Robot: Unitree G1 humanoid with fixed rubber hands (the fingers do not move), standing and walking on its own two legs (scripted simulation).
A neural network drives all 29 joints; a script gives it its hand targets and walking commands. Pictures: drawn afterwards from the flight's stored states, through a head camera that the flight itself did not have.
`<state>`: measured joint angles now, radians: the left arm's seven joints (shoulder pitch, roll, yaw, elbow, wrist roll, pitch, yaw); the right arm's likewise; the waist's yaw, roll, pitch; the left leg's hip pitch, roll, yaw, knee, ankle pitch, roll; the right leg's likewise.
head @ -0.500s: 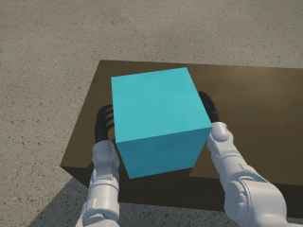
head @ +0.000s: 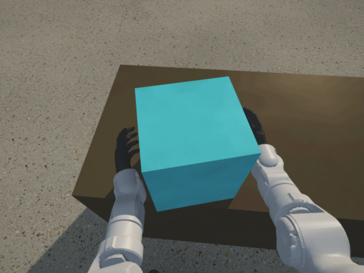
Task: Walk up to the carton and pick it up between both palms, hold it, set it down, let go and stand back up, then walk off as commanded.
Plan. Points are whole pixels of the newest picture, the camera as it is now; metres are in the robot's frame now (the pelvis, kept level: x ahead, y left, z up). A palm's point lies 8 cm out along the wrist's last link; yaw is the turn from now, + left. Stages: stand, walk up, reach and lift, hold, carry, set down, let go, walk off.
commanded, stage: set down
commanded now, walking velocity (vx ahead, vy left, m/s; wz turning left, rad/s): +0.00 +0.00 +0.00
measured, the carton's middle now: (190, 149) +0.41 +0.05 +0.00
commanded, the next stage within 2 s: none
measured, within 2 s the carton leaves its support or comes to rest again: neither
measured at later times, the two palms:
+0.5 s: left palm (127, 182) +0.32 +0.18 -0.02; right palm (268, 154) +0.42 -0.14 +0.00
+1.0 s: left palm (121, 198) +0.28 +0.19 -0.01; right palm (280, 180) +0.36 -0.16 -0.01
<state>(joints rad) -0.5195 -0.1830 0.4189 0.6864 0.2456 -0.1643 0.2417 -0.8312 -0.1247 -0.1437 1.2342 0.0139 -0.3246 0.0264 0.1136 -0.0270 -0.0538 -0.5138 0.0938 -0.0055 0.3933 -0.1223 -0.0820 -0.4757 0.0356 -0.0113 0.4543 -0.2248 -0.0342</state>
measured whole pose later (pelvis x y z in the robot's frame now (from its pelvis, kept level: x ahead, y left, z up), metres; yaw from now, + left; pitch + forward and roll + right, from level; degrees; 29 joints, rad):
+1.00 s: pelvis -0.03 +0.01 -0.01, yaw -1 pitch +15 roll -2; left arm -0.30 -0.11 0.12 0.61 0.05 -0.16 0.28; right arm -0.57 -0.33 0.15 1.14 0.35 -0.41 0.15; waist 0.14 0.02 -0.11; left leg -0.62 0.12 -0.01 0.47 -0.11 -0.07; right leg -0.55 0.06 -0.01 0.45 -0.17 -0.03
